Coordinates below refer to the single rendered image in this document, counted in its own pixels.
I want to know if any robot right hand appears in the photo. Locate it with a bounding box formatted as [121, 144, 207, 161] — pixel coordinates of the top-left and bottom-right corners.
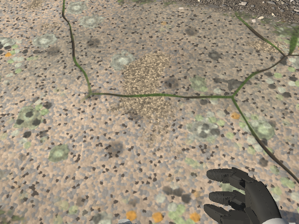
[204, 167, 282, 224]

